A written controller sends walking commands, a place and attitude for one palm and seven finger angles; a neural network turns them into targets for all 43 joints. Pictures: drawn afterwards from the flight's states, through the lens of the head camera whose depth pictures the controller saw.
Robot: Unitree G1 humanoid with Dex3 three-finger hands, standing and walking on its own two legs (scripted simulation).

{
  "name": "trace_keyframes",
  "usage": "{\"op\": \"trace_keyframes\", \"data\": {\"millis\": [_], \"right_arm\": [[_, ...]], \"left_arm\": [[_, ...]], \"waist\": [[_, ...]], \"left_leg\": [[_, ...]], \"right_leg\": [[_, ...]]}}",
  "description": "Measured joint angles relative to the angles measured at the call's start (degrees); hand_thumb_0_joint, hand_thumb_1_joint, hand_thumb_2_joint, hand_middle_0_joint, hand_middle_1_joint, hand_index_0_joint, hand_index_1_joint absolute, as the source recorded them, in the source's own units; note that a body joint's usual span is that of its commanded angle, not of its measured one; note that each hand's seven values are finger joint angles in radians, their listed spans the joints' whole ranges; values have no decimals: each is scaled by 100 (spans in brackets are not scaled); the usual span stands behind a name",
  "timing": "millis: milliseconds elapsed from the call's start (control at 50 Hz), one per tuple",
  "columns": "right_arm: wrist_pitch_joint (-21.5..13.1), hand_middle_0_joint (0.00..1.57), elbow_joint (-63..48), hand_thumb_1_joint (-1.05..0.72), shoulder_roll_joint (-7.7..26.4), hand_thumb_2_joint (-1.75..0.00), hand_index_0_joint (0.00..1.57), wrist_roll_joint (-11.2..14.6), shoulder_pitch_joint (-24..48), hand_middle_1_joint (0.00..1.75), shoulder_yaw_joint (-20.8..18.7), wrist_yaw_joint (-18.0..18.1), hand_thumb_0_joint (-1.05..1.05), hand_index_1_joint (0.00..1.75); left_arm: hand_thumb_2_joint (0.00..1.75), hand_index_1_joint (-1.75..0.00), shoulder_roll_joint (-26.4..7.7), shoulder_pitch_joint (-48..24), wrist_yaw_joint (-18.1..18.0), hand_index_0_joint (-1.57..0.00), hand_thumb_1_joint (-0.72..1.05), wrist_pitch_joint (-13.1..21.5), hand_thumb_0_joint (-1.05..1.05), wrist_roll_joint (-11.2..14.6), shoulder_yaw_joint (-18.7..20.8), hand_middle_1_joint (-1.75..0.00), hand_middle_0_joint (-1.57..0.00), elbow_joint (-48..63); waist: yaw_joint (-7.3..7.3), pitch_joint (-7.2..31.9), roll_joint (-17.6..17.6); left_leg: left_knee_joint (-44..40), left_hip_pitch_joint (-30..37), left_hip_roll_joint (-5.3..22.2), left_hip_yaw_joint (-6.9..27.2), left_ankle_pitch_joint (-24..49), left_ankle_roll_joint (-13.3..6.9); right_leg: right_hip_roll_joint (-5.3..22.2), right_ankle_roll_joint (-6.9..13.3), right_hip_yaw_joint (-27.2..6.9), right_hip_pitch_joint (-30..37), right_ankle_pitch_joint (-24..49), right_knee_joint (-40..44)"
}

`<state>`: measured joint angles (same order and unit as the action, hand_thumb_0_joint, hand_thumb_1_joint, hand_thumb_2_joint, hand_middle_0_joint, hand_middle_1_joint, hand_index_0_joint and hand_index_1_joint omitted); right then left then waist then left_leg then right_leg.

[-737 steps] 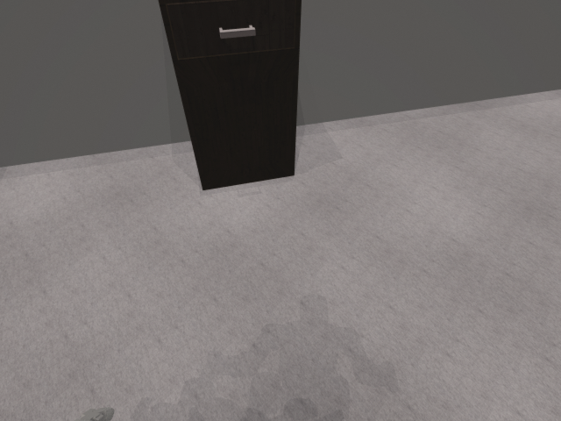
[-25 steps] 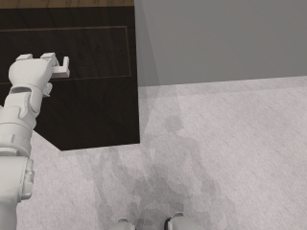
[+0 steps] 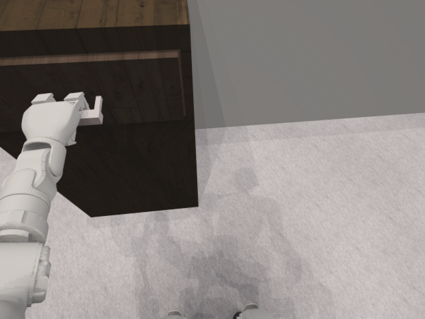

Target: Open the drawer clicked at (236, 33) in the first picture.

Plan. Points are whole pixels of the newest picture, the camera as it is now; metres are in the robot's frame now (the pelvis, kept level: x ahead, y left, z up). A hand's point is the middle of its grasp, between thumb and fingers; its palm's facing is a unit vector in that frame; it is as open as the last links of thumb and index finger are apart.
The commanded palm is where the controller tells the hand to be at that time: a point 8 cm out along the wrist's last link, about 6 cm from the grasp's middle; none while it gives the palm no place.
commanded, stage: pull the drawer open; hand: left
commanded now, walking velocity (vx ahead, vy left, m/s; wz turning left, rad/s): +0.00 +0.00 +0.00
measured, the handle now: (69, 110) +0.51 +0.28 +0.05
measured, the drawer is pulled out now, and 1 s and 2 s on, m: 0.01 0.13 0.26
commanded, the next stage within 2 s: none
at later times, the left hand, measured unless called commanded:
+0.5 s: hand (61, 170) +0.39 +0.28 +0.02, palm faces -0.03 -0.04 -1.00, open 5.3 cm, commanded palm +0.36 +0.27 +0.07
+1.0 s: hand (58, 191) +0.34 +0.27 +0.02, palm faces -0.04 -0.03 -1.00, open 5.3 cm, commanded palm +0.31 +0.27 +0.07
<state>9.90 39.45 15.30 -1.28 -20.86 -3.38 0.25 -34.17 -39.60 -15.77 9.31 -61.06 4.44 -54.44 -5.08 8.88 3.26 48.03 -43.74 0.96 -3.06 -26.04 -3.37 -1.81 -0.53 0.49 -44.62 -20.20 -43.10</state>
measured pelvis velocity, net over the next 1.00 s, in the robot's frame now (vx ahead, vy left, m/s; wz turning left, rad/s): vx -0.01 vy -0.02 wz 0.03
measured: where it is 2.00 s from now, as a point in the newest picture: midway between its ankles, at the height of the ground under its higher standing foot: outside the picture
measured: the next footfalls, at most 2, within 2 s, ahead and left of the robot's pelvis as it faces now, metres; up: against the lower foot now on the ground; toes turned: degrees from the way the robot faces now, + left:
none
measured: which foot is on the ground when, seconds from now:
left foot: down 0.00-1.00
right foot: down 0.00-1.00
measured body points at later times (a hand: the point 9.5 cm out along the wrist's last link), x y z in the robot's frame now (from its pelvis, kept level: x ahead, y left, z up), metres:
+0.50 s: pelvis -0.01 -0.01 +0.01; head +0.07 -0.01 +0.45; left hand +0.38 +0.27 +0.08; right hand +0.09 -0.27 -0.12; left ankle -0.04 +0.07 -0.70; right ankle -0.01 -0.13 -0.70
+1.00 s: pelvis -0.01 -0.02 +0.01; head +0.05 -0.03 +0.46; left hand +0.34 +0.27 +0.08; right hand +0.09 -0.28 -0.12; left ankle -0.05 +0.07 -0.70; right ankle -0.01 -0.13 -0.70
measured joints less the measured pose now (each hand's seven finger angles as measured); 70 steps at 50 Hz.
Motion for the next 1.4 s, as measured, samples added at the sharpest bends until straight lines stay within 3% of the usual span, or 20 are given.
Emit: {"op": "trace_keyframes", "data": {"millis": [560, 960, 1400], "right_arm": [[-35, 20, -230, -90, -65, -89, 20, 113, 547, 30, -30, 28, 0, 30], [-178, 20, -223, -90, -60, -89, 20, 159, 534, 30, -9, 143, 0, 30], [-341, 20, -448, -90, -82, -89, 20, 125, 1013, 30, 54, 201, 0, 30]], "left_arm": [[85, -135, 581, 1346, -250, -41, 76, -218, 0, 21, -370, -135, -32, 1125], [85, -135, 608, 1938, -243, -41, 76, -257, 0, 100, -289, -135, -32, 1550], [84, -135, 775, 3806, -256, -42, 76, -517, 1, 306, -202, -135, -29, 3558]], "waist": [[390, -64, -32], [459, -145, -19], [582, -210, -48]], "left_leg": [[-259, 671, -90, 100, 151, 56], [-380, 894, -80, 75, 229, 117], [-588, 1348, -70, 17, 162, 123]], "right_leg": [[84, 59, 91, 656, 27, 120], [70, 128, 64, 807, 46, 111], [48, 110, -5, 1217, -22, 273]]}}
